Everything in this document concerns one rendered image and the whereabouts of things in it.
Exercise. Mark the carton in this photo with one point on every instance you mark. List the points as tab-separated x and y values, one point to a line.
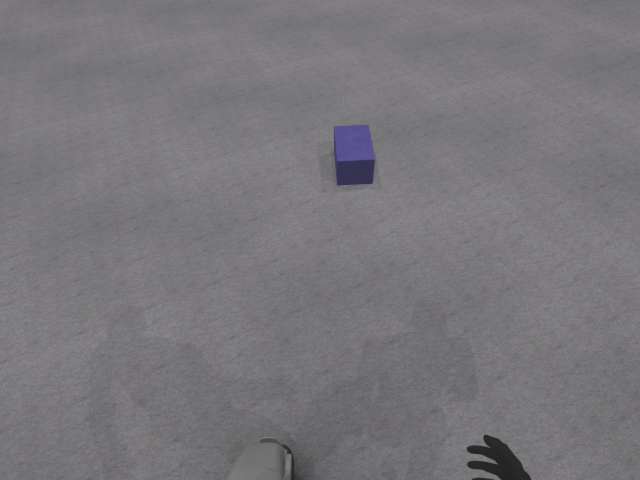
354	155

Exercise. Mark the right robot hand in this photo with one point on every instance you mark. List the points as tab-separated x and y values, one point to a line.
508	467

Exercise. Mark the left robot shin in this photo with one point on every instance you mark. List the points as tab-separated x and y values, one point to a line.
270	440

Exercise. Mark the robot left thigh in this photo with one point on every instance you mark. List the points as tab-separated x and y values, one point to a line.
262	461

